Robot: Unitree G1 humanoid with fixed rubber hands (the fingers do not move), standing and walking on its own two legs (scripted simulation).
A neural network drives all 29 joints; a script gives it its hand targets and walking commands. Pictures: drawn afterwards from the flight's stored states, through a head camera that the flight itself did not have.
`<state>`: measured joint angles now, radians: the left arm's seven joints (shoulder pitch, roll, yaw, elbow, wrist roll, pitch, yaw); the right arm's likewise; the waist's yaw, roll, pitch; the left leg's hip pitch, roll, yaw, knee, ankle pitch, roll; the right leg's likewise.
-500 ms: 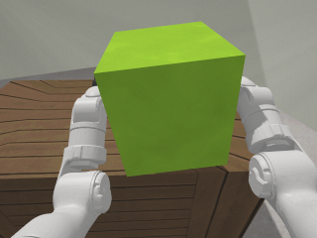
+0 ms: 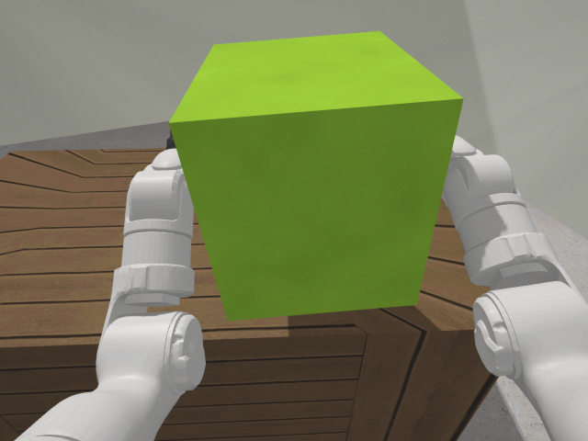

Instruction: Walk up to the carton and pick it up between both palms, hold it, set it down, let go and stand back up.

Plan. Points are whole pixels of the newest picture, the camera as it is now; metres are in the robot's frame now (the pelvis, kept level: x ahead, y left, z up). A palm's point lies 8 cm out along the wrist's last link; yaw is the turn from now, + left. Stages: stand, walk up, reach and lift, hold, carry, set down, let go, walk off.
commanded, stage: hold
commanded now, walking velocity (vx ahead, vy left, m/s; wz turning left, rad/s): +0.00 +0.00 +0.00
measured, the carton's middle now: (308, 166) +0.39 +0.02 +0.24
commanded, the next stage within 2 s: none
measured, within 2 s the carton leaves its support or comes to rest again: neither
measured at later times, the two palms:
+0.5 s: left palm (173, 165) +0.34 +0.18 +0.27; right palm (452, 150) +0.35 -0.15 +0.29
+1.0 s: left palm (190, 157) +0.38 +0.17 +0.26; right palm (447, 141) +0.39 -0.15 +0.28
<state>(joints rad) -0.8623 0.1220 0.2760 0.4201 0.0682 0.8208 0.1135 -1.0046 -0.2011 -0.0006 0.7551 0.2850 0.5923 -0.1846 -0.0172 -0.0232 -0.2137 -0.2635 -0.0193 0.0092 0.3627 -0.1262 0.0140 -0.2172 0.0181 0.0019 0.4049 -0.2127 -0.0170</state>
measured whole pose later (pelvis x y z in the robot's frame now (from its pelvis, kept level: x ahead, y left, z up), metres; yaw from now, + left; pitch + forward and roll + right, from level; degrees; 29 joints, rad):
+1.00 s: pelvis +0.00 +0.00 +0.00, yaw +0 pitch +1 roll +0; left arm -0.86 0.12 0.28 0.39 0.07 0.86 0.11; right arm -1.04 -0.21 -0.02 0.74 0.31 0.67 -0.20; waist -0.04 0.00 -0.23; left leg -0.26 -0.02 0.01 0.38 -0.14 0.01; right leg -0.21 0.02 0.00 0.40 -0.22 -0.02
